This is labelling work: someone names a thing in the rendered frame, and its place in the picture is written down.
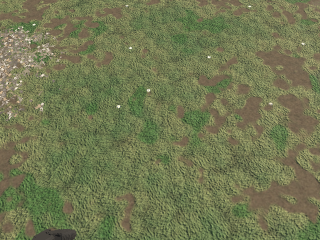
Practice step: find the left robot hand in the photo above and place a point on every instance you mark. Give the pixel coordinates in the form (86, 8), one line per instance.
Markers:
(59, 234)

